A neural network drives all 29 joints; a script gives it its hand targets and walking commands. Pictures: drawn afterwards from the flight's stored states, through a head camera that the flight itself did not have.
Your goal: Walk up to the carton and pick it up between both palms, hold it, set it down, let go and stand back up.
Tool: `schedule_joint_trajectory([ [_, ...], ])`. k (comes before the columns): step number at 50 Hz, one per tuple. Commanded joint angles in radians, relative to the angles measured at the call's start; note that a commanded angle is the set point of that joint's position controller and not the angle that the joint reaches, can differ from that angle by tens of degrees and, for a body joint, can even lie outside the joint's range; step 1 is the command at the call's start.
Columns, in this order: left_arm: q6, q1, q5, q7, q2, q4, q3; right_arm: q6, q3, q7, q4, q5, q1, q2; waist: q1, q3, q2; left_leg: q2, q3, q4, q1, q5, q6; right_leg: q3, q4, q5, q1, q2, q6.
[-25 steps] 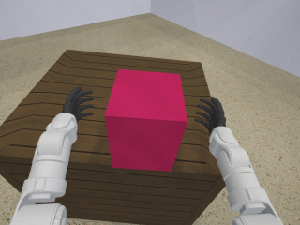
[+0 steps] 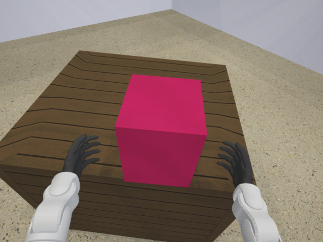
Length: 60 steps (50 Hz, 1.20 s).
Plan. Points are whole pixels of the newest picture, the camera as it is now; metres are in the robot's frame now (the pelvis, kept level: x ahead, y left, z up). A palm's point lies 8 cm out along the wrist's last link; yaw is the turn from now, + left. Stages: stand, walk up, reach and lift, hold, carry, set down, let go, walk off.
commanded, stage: set down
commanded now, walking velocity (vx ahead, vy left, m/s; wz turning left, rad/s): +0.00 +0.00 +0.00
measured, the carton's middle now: (161, 132) +0.42 +0.01 +0.04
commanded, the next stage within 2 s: let go in 1.62 s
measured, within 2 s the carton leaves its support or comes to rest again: neither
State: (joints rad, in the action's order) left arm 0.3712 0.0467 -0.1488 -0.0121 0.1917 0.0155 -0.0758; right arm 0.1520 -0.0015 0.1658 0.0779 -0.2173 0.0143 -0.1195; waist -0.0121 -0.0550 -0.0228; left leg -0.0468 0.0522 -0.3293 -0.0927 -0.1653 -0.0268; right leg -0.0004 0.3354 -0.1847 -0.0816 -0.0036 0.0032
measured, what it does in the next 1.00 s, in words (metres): stands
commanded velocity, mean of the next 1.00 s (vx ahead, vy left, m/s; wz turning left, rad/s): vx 0.00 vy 0.00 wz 0.00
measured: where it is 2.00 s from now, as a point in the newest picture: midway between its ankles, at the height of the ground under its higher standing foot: outside the picture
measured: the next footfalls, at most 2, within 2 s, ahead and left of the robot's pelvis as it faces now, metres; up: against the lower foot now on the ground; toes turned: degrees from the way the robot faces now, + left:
none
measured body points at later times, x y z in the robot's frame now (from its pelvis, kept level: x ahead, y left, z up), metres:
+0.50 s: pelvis +0.02 +0.01 +0.00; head +0.02 +0.01 +0.45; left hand +0.23 +0.22 +0.02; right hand +0.21 -0.19 +0.01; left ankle +0.01 +0.13 -0.75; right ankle +0.00 -0.12 -0.75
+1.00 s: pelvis +0.02 +0.00 +0.00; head +0.03 +0.00 +0.45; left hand +0.20 +0.23 -0.04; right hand +0.20 -0.20 -0.05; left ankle +0.01 +0.13 -0.75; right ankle +0.00 -0.12 -0.75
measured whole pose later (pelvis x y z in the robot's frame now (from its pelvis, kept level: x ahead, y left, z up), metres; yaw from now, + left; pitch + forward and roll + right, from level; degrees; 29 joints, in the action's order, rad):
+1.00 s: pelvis +0.02 +0.00 +0.00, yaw +0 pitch -4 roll +0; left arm 0.02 -0.29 -0.10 -0.01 0.21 0.29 0.02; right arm -0.14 0.00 0.04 0.34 -0.08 0.33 -0.13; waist -0.03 -0.07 0.01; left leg -0.04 0.04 -0.33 -0.06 -0.20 -0.02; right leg 0.01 0.30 -0.20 -0.03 0.00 0.01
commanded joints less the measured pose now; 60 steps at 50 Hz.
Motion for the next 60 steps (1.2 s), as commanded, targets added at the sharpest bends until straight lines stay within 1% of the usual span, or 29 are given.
schedule_joint_trajectory([
  [1,-0.086,0.258,-0.02,-0.005,0.116,-0.22,0.0,-0.076,-0.036,-0.013,-0.235,0.022,-0.254,-0.078,0.004,0.224,0.051,0.054,0.015,0.008,0.107,0.157,-0.012,-0.001,-0.062,0.09,-0.036,0.036,0.001],
  [3,-0.111,0.049,-0.005,0.0,0.057,-0.228,0.016,-0.082,-0.021,-0.017,-0.216,0.03,0.018,-0.028,0.014,0.195,0.022,0.049,0.011,0.011,0.136,0.179,-0.005,0.006,-0.065,0.146,0.004,0.033,-0.003],
  [7,-0.159,-0.091,0.026,0.014,0.063,-0.255,0.003,-0.14,0.021,-0.011,-0.224,0.021,0.108,-0.054,-0.02,0.15,0.038,0.059,0.002,0.009,0.157,0.297,-0.01,0.006,-0.066,0.25,0.038,0.029,0.004],
  [8,-0.172,-0.007,-0.003,0.02,0.077,-0.231,0.025,-0.148,0.009,-0.006,-0.24,0.014,0.032,-0.047,0.008,0.149,0.04,0.066,0.014,0.0,0.154,0.263,-0.013,0.007,-0.076,0.215,-0.004,0.031,0.003],
  [9,-0.19,-0.163,0.025,0.021,0.052,-0.206,0.012,-0.163,0.045,-0.011,-0.24,0.022,0.165,-0.02,-0.03,0.098,0.007,0.056,0.0,0.02,0.162,0.26,-0.011,0.008,-0.077,0.208,0.017,0.03,0.01],
  [11,-0.218,-0.149,0.015,0.001,0.073,-0.229,0.003,-0.181,0.031,-0.015,-0.264,0.016,0.161,-0.039,-0.041,0.075,0.012,0.057,0.007,0.018,0.167,0.265,-0.011,0.015,-0.082,0.185,-0.018,0.029,0.007],
  [12,-0.228,-0.053,-0.016,0.006,0.097,-0.268,0.02,-0.185,-0.013,-0.011,-0.306,0.05,0.08,-0.049,-0.006,0.151,0.012,0.057,0.011,0.01,0.149,0.219,-0.015,0.013,-0.093,0.124,-0.048,0.035,0.005],
  [14,-0.252,-0.208,0.006,0.006,0.064,-0.225,0.032,-0.198,0.009,-0.02,-0.236,0.055,0.27,-0.017,-0.018,0.077,0.015,0.052,0.012,0.022,0.175,0.229,-0.013,0.017,-0.104,0.133,-0.032,0.031,0.001],
  [16,-0.286,-0.076,-0.048,0.001,0.105,-0.205,0.058,-0.212,0.001,-0.032,-0.28,0.051,0.141,-0.038,-0.006,0.111,0.018,0.054,0.007,0.013,0.125,0.183,-0.006,0.02,-0.097,0.085,-0.067,0.021,-0.005],
  [18,-0.321,-0.29,-0.018,0.006,0.051,-0.187,0.06,-0.242,0.021,-0.043,-0.198,0.056,0.368,-0.016,-0.013,0.093,0.049,0.047,0.003,0.004,0.202,0.283,-0.026,0.025,-0.106,0.129,-0.046,0.031,-0.017],
  [21,-0.369,-0.242,-0.015,0.004,0.108,-0.241,0.049,-0.281,0.0,-0.044,-0.25,0.047,0.278,-0.036,-0.033,0.132,0.074,0.057,0.006,-0.003,0.18,0.269,-0.027,0.027,-0.111,0.098,-0.07,0.017,-0.018],
  [27,-0.394,-0.29,0.0,-0.001,0.071,-0.081,0.103,-0.288,-0.012,-0.08,-0.106,0.073,0.298,-0.065,-0.027,0.077,0.052,0.033,-0.009,0.011,0.153,0.197,-0.027,0.008,-0.097,0.025,-0.09,0.032,-0.028],
  [28,-0.411,-0.255,-0.032,0.003,0.127,-0.123,0.078,-0.301,-0.023,-0.07,-0.205,0.078,0.267,-0.043,-0.027,0.076,0.018,0.044,0.003,0.012,0.131,0.191,-0.012,0.023,-0.111,0.047,-0.07,0.016,-0.017],
  [29,-0.404,-0.224,-0.012,-0.008,0.095,-0.075,0.089,-0.291,-0.024,-0.078,-0.097,0.083,0.245,-0.061,-0.021,0.046,0.074,0.042,-0.001,0.018,0.126,0.206,-0.027,0.013,-0.106,0.036,-0.069,0.023,-0.028],
  [31,-0.408,-0.235,-0.01,-0.007,0.122,-0.068,0.075,-0.305,-0.039,-0.092,-0.105,0.086,0.256,-0.053,-0.01,0.048,0.074,0.034,-0.016,0.004,0.13,0.206,-0.021,0.019,-0.105,0.028,-0.082,0.024,-0.032],
  [32,-0.391,-0.292,0.023,-0.014,0.056,0.026,0.097,-0.297,-0.022,-0.109,0.011,0.093,0.29,-0.072,-0.029,0.017,0.08,0.025,-0.015,0.015,0.136,0.204,-0.03,0.018,-0.108,0.001,-0.094,0.033,-0.045],
  [34,-0.403,-0.262,0.019,-0.009,0.111,-0.043,0.09,-0.312,-0.022,-0.098,-0.086,0.086,0.269,-0.057,-0.03,0.091,0.048,0.035,-0.004,0.012,0.118,0.204,-0.017,0.016,-0.105,0.037,-0.047,0.017,-0.035],
  [40,-0.394,-0.295,0.032,-0.001,0.115,0.02,0.073,-0.315,-0.01,-0.103,-0.001,0.114,0.296,-0.055,-0.028,0.077,0.03,0.045,0.01,0.016,0.12,0.218,-0.018,0.014,-0.105,0.078,-0.034,0.021,-0.024],
  [41,-0.398,-0.238,0.01,0.011,0.122,0.077,0.077,-0.316,-0.02,-0.095,0.026,0.121,0.262,-0.064,0.006,0.053,0.024,0.059,0.021,0.019,0.09,0.183,-0.014,0.022,-0.11,0.071,-0.018,0.011,-0.012],
  [42,-0.417,-0.271,0.031,-0.01,0.11,-0.014,0.07,-0.333,-0.015,-0.111,0.025,0.104,0.303,-0.057,-0.033,0.115,0.08,0.036,0.005,0.015,0.13,0.262,-0.031,0.01,-0.076,0.095,-0.021,0.03,-0.03],
  [43,-0.396,-0.251,0.04,-0.017,0.08,0.082,0.09,-0.327,-0.042,-0.126,0.108,0.129,0.247,-0.099,-0.005,0.077,0.104,0.038,-0.002,0.017,0.113,0.253,-0.041,0.001,-0.087,0.066,-0.021,0.037,-0.036],
  [44,-0.4,-0.262,0.027,-0.016,0.102,0.069,0.081,-0.331,-0.027,-0.13,0.08,0.122,0.28,-0.092,-0.016,0.073,0.049,0.034,-0.001,0.008,0.109,0.255,-0.03,0.001,-0.095,0.069,-0.023,0.038,-0.035],
  [49,-0.372,-0.271,0.059,0.001,0.089,0.151,0.06,-0.344,-0.041,-0.133,0.168,0.152,0.244,-0.109,-0.018,0.052,0.056,0.045,0.013,0.005,0.13,0.263,-0.03,-0.01,-0.1,0.086,-0.036,0.035,-0.021],
  [50,-0.365,-0.275,0.054,0.016,0.11,0.192,0.059,-0.344,-0.032,-0.124,0.182,0.157,0.265,-0.087,-0.006,0.057,-0.007,0.053,0.021,0.002,0.12,0.223,-0.016,-0.002,-0.108,0.1,-0.018,0.029,-0.011],
  [51,-0.395,-0.254,0.046,0.02,0.142,0.106,0.039,-0.361,-0.037,-0.109,0.087,0.152,0.26,-0.06,-0.007,0.09,-0.003,0.057,0.019,-0.004,0.11,0.205,-0.001,0.005,-0.095,0.126,-0.002,0.017,0.001],
  [52,-0.374,-0.254,0.074,0.023,0.112,0.216,0.056,-0.347,-0.025,-0.121,0.245,0.172,0.265,-0.104,0.004,0.033,0.028,0.055,0.014,0.002,0.121,0.225,-0.014,-0.007,-0.08,0.117,-0.033,0.028,-0.011],
  [53,-0.377,-0.26,0.08,0.015,0.112,0.163,0.05,-0.362,-0.026,-0.129,0.206,0.169,0.25,-0.106,-0.024,0.078,0.032,0.05,0.018,-0.005,0.108,0.262,-0.026,-0.015,-0.08,0.131,-0.005,0.032,-0.015],
  [54,-0.383,-0.235,0.054,0.016,0.112,0.187,0.06,-0.379,-0.035,-0.126,0.196,0.155,0.229,-0.106,0.003,0.081,0.011,0.054,0.018,-0.011,0.111,0.239,-0.015,-0.015,-0.083,0.115,-0.023,0.034,-0.006],
  [60,-0.352,-0.219,0.109,0.027,0.117,0.211,0.038,-0.381,-0.028,-0.133,0.301,0.182,0.228,-0.113,0.003,0.075,0.047,0.057,0.026,-0.005,0.125,0.239,-0.019,-0.015,-0.084,0.127,-0.027,0.033,-0.001],
])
